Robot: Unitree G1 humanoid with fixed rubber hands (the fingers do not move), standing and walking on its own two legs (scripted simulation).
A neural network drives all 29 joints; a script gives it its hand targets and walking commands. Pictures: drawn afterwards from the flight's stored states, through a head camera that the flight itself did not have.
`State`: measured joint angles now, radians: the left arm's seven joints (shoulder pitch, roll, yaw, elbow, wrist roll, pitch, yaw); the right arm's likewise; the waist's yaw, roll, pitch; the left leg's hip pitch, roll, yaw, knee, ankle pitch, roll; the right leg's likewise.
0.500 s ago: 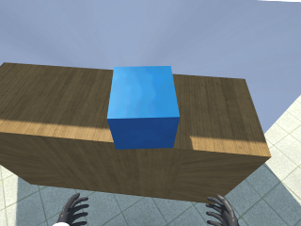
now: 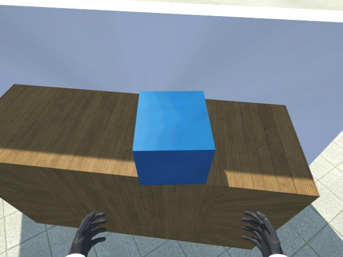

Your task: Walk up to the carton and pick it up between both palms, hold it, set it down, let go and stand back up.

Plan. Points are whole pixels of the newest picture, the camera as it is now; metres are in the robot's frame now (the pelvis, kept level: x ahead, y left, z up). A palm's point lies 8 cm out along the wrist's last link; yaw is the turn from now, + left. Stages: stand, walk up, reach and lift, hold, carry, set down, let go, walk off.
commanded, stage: reach and lift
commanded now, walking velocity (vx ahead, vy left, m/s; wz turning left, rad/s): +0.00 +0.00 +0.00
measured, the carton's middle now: (172, 137) +0.46 +0.03 -0.02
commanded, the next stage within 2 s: none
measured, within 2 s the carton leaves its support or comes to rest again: neither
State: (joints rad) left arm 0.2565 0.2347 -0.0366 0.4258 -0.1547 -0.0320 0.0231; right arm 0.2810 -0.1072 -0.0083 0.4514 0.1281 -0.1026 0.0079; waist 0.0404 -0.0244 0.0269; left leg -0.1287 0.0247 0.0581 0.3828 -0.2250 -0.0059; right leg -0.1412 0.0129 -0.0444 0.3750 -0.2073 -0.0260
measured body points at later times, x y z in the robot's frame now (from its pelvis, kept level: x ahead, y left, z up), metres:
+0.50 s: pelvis +0.02 +0.01 +0.00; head +0.02 +0.02 +0.45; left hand +0.23 +0.23 -0.03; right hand +0.24 -0.20 -0.03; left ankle -0.01 +0.12 -0.75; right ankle +0.00 -0.10 -0.75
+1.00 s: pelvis +0.00 +0.00 +0.00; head -0.01 +0.01 +0.45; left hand +0.30 +0.23 +0.02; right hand +0.31 -0.19 +0.02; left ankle -0.01 +0.12 -0.75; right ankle +0.00 -0.10 -0.75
